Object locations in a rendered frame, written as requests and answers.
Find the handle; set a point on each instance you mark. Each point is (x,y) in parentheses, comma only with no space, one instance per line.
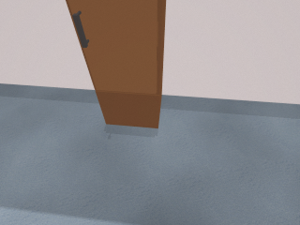
(79,27)

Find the cupboard door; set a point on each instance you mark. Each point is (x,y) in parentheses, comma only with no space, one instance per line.
(122,47)

